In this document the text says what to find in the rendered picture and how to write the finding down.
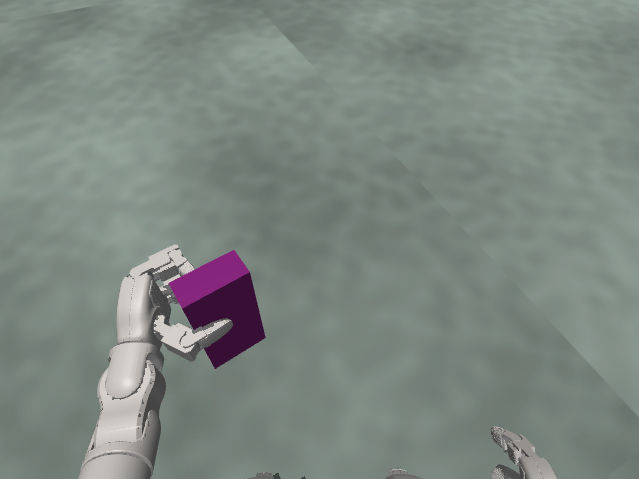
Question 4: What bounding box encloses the carton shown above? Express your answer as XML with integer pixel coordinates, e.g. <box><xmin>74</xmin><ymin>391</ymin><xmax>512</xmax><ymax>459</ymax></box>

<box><xmin>169</xmin><ymin>250</ymin><xmax>265</xmax><ymax>369</ymax></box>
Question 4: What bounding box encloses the right robot hand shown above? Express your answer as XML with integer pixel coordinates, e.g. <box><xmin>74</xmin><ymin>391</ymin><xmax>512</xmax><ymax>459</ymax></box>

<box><xmin>491</xmin><ymin>426</ymin><xmax>558</xmax><ymax>479</ymax></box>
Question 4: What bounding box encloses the left robot hand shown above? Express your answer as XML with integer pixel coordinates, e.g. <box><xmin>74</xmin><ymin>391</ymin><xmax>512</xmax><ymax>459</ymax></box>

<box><xmin>116</xmin><ymin>244</ymin><xmax>233</xmax><ymax>362</ymax></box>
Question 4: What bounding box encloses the left robot arm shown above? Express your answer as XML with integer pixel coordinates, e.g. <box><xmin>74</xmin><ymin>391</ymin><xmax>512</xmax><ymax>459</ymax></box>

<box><xmin>78</xmin><ymin>341</ymin><xmax>166</xmax><ymax>479</ymax></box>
